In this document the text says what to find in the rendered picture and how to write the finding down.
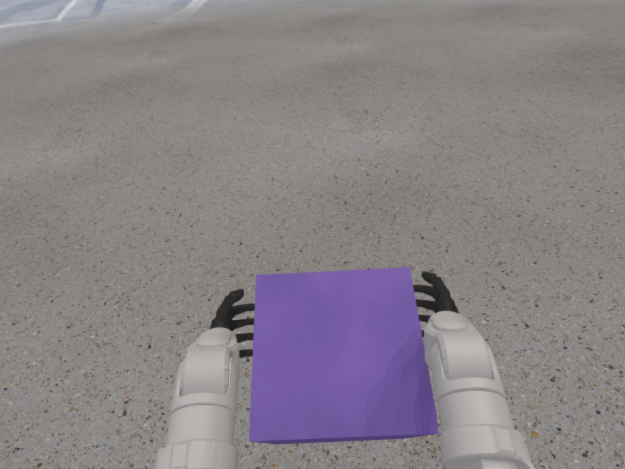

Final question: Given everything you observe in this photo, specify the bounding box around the robot right hand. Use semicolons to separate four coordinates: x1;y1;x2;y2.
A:
413;271;459;337

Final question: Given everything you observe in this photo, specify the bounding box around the robot left hand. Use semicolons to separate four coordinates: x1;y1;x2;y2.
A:
210;289;255;358

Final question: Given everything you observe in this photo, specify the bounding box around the carton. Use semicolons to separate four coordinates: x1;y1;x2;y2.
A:
249;267;439;444

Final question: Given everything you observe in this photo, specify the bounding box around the right robot forearm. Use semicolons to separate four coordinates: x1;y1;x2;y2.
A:
424;311;535;469

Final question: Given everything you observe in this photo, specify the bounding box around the left robot forearm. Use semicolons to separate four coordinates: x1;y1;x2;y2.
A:
154;327;240;469

